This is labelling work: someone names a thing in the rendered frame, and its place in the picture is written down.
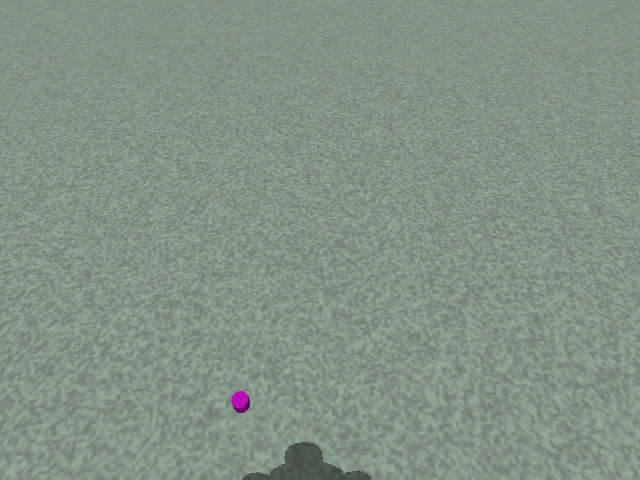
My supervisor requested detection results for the tin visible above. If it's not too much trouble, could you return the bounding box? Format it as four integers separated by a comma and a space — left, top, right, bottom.
231, 391, 250, 413

